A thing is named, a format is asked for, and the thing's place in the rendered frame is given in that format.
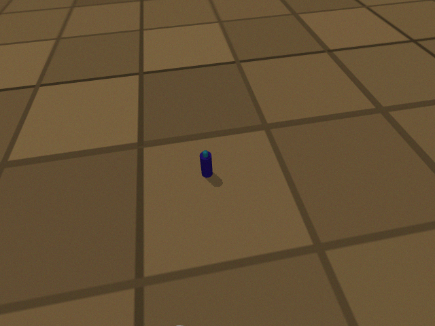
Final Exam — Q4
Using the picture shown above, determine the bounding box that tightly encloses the bottle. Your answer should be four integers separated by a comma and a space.
200, 150, 213, 178

